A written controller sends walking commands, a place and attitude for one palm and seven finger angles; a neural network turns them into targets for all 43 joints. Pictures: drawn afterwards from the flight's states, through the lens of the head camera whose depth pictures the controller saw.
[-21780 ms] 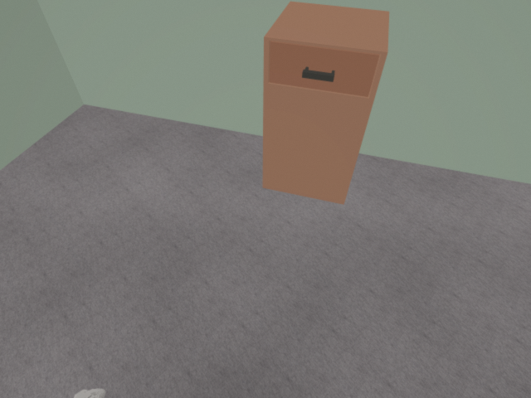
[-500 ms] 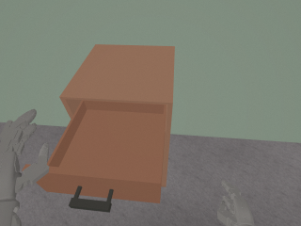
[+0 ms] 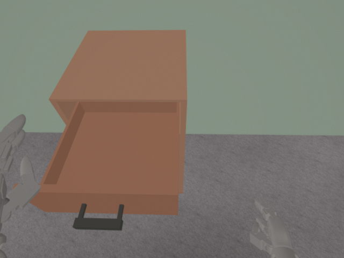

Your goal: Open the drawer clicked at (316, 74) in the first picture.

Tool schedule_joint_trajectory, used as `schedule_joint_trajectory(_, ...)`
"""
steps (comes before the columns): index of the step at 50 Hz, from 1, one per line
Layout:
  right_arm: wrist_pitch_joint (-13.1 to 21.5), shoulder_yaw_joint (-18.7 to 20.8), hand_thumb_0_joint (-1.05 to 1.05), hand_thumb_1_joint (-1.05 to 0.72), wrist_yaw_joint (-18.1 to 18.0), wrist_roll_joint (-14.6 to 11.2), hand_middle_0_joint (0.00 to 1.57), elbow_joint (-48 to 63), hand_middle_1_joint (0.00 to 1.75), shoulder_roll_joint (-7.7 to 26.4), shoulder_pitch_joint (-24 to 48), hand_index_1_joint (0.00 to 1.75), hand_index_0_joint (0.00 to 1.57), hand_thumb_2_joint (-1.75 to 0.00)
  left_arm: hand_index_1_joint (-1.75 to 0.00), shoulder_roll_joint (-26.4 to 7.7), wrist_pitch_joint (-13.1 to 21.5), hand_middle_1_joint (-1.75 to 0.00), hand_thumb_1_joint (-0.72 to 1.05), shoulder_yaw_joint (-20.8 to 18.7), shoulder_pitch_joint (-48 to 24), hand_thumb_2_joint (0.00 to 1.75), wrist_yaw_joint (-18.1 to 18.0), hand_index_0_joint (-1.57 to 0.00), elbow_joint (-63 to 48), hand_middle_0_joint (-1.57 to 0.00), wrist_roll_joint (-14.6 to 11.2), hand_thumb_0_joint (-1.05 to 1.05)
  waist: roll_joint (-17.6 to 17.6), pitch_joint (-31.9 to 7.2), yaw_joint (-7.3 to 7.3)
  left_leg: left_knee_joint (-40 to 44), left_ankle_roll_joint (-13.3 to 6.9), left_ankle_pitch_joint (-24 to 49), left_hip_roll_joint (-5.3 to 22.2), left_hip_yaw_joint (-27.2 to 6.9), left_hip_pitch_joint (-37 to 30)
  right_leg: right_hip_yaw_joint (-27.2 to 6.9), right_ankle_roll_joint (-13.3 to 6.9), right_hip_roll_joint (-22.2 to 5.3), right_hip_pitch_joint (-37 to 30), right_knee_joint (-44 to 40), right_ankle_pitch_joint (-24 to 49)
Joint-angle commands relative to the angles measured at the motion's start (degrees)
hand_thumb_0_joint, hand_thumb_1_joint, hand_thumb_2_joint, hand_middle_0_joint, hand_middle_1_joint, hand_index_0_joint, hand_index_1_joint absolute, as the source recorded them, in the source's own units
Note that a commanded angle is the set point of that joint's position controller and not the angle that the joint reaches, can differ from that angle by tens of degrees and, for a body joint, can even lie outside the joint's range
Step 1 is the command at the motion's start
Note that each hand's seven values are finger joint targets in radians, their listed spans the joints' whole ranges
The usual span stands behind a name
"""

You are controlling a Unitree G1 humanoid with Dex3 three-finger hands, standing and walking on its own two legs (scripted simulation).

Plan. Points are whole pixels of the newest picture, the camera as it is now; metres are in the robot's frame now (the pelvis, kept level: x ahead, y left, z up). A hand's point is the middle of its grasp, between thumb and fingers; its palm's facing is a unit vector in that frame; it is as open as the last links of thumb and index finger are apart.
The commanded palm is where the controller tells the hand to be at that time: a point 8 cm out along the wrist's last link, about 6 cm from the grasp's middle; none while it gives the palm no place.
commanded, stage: step back with the hand held close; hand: left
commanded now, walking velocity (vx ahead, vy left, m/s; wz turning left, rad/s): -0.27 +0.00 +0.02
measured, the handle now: (100, 215) +0.22 +0.21 -0.08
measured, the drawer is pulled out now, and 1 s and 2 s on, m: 0.30 0.30 0.30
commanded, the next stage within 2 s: stop stepping back and stand still in 1.20 s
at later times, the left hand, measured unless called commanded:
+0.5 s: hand (8, 233) +0.13 +0.24 +0.16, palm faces +0.38 -0.79 -0.48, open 7.4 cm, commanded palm +0.07 +0.29 +0.17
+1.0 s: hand out of the picture +0.09 +0.24 +0.16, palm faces +0.39 -0.79 -0.47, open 7.4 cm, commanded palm +0.02 +0.28 +0.17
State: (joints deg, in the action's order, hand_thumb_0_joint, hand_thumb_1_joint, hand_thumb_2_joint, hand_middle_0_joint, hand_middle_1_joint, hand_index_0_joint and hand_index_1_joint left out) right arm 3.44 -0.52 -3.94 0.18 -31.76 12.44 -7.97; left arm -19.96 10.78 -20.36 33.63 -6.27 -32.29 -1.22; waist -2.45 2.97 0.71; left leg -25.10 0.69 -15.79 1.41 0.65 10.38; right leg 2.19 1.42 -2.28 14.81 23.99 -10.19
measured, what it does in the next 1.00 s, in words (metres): walks backwards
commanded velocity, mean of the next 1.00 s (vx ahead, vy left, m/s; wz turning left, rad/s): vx -0.33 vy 0.00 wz -0.01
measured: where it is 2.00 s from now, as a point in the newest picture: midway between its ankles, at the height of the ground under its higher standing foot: outside the picture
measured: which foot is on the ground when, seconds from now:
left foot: down 0.00-1.00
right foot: down 0.00-0.88, up 0.90-1.00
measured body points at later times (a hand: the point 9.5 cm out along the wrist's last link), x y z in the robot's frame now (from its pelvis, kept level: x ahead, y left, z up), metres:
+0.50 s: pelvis -0.06 +0.00 -0.01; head -0.02 +0.01 +0.44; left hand +0.11 +0.28 +0.18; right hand +0.13 -0.22 -0.09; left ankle -0.03 +0.13 -0.74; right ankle +0.02 -0.14 -0.74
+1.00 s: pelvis -0.10 -0.01 -0.01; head -0.06 +0.02 +0.44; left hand +0.07 +0.28 +0.18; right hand +0.09 -0.22 -0.08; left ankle -0.07 +0.12 -0.74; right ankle -0.09 -0.13 -0.69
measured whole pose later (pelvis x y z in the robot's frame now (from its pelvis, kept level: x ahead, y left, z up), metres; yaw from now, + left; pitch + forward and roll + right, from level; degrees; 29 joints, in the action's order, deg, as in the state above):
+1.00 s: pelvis -0.10 -0.01 -0.01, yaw +2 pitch +2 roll -1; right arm 8.3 1.1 -3.6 1.0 -34.5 8.4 -8.7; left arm -22.8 13.1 -23.7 35.8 -9.8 -37.4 -1.4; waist 2.0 3.4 -0.5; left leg -33.4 -0.2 -13.7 1.3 -0.9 21.9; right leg -0.5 1.3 1.3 30.3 57.1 -25.4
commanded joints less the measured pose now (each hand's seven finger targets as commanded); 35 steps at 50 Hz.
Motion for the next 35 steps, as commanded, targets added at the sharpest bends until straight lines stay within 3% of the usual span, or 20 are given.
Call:
schedule_joint_trajectory(1, 2.10, 3.30, 0.00, -0.90, -0.66, -0.57, 0.20, 10.03, 0.30, 5.57, 5.50, 0.30, 0.20, -0.90, -0.30, -10.69, 3.83, -0.30, 0.90, -8.66, 4.20, 0.90, -1.43, -0.20, -13.34, -0.20, -0.27, 0.00, -0.13, -13.51, 0.32, 1.07, -1.76, 22.97, 2.75, -1.62, 0.71, -1.38, -1.79, -3.40, -7.82, 1.55, 19.31)
schedule_joint_trajectory(6, 2.33, 3.84, 0.00, -0.90, -1.08, -0.73, 0.20, 9.92, 0.30, 5.46, 5.12, 0.30, 0.20, -0.90, -0.30, -11.27, 4.27, -0.30, 0.90, -9.57, 5.02, 0.90, -2.23, -0.20, -13.99, -0.20, -0.43, 0.00, 0.01, -12.54, 0.12, 1.00, -1.95, 20.83, 3.51, -2.49, 3.59, -1.38, -1.64, -3.14, -6.62, 3.32, 16.93)
schedule_joint_trajectory(17, 4.69, 3.58, 0.00, -0.90, -1.24, -0.83, 0.20, 8.98, 0.30, 5.71, 2.83, 0.30, 0.20, -0.90, -0.30, -9.82, 5.22, -0.30, 0.90, -7.89, 3.06, 0.90, -3.97, -0.20, -14.49, -0.20, -0.17, 0.00, 1.22, -8.06, -0.64, 0.49, -2.91, -2.62, 2.81, -3.87, 12.57, -5.63, -2.60, -4.86, -1.21, 0.25, -0.91)
schedule_joint_trajectory(21, 5.11, 3.60, 0.00, -0.90, -1.47, -0.70, 0.20, 8.71, 0.30, 6.00, 2.64, 0.30, 0.20, -0.90, -0.30, -11.36, 5.72, -0.30, 0.90, -9.09, 1.65, 0.90, -4.87, -0.20, -15.73, -0.20, 0.27, 0.00, 2.68, -7.24, -0.75, -0.09, -2.87, -9.13, 2.20, -4.46, 13.49, -6.67, -2.73, -5.03, 1.76, -1.98, -8.44)
schedule_joint_trajectory(24, 5.40, 3.41, 0.00, -0.90, -1.49, -0.67, 0.20, 8.82, 0.30, 6.02, 2.15, 0.30, 0.20, -0.90, -0.30, -9.93, 5.97, -0.30, 0.90, -8.06, 2.01, 0.90, -5.11, -0.20, -15.62, -0.20, 0.35, 0.00, 0.26, -6.81, -0.86, 1.24, -3.01, -11.39, 3.03, -5.65, 15.12, -5.34, -2.31, -4.26, 1.84, -0.29, -10.92)
schedule_joint_trajectory(26, 5.79, 3.45, 0.00, -0.90, -1.71, -0.62, 0.20, 9.19, 0.30, 6.13, 2.77, 0.30, 0.20, -0.90, -0.30, -10.67, 6.11, -0.30, 0.90, -8.91, 1.75, 0.90, -5.32, -0.20, -16.07, -0.20, 0.70, 0.00, -2.72, -6.40, -0.81, 5.42, -3.81, -12.81, 5.02, -7.50, 19.86, -3.84, -1.43, -2.33, -1.84, 3.72, -9.78)
schedule_joint_trajectory(28, 6.40, 3.52, 0.00, -0.90, -1.83, -0.30, 0.20, 9.42, 0.30, 6.16, 2.29, 0.30, 0.20, -0.90, -0.30, -9.72, 6.46, -0.30, 0.90, -8.66, 2.36, 0.90, -5.64, -0.20, -16.12, -0.20, 1.08, 0.00, -4.22, -6.66, -0.71, 7.62, -4.90, -11.50, 7.21, -9.74, 25.68, -2.15, -0.81, -0.38, -7.84, 9.82, -3.80)
schedule_joint_trajectory(31, 7.45, 3.75, 0.00, -0.90, -1.62, -0.13, 0.20, 9.26, 0.30, 6.11, 2.83, 0.30, 0.20, -0.90, -0.30, -10.82, 7.11, -0.30, 0.90, -10.13, 2.40, 0.90, -5.24, -0.20, -16.09, -0.20, 1.40, 0.00, -6.77, -8.51, -0.37, 5.87, -5.52, -5.93, 8.02, -9.61, 28.27, -2.60, -0.84, -0.20, -12.03, 14.18, 4.92)
schedule_joint_trajectory(33, 7.87, 3.85, 0.00, -0.90, -1.23, -0.26, 0.20, 9.01, 0.30, 5.87, 2.15, 0.30, 0.20, -0.90, -0.30, -10.52, 7.84, -0.30, 0.90, -10.54, 2.45, 0.90, -4.75, -0.20, -15.31, -0.20, 1.30, 0.00, -5.09, -8.11, -0.27, 4.04, -5.65, -10.13, 7.47, -8.85, 31.06, -4.44, -1.22, -1.12, -12.89, 14.32, 4.99)
schedule_joint_trajectory(35, 7.83, 4.19, 0.00, -0.90, -0.72, -0.66, 0.20, 8.24, 0.30, 5.39, 1.17, 0.30, 0.20, -0.90, -0.30, -10.60, 7.99, -0.30, 0.90, -10.08, 1.43, 0.90, -4.38, -0.20, -15.00, -0.20, 0.52, 0.00, 3.41, -7.66, -0.73, -4.08, -3.57, -10.26, 2.40, -5.33, 24.29, -10.79, -3.42, -5.24, -4.12, 4.93, 3.35)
